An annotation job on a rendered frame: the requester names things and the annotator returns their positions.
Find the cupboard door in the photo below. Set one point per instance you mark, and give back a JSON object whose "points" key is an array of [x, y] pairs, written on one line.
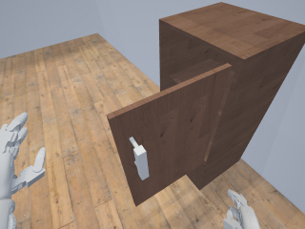
{"points": [[174, 126]]}

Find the handle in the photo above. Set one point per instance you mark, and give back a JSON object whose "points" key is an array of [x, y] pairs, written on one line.
{"points": [[141, 160]]}

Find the robot right hand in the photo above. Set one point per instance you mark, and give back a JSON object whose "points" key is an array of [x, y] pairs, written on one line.
{"points": [[244, 214]]}

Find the robot left forearm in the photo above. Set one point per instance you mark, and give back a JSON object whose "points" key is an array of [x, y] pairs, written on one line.
{"points": [[7, 218]]}

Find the robot left hand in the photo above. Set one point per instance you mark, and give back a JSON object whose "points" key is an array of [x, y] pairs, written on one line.
{"points": [[11, 136]]}

